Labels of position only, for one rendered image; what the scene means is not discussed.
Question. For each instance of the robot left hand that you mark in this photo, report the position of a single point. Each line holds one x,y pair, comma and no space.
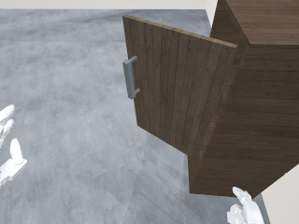
11,168

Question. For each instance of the handle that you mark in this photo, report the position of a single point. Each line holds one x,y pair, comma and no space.
129,77

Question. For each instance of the robot right hand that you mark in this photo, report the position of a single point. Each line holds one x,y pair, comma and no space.
248,214

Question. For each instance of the cupboard door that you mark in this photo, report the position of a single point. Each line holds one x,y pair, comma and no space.
180,75

